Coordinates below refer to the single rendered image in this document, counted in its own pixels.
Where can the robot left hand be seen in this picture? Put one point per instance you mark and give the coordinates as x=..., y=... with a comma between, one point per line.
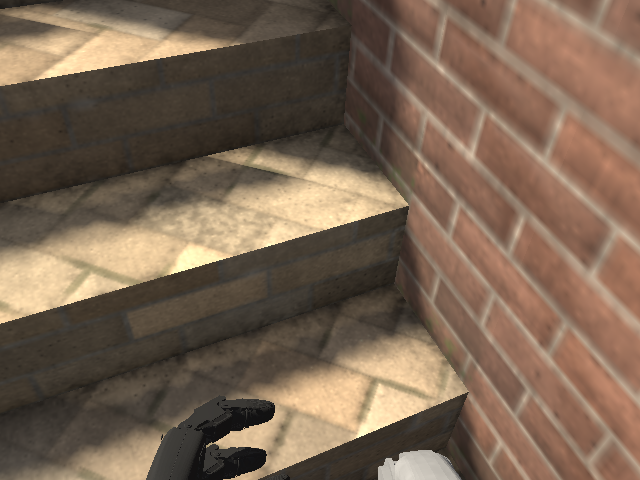
x=182, y=454

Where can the robot right thigh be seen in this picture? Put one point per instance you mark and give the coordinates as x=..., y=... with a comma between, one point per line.
x=418, y=465

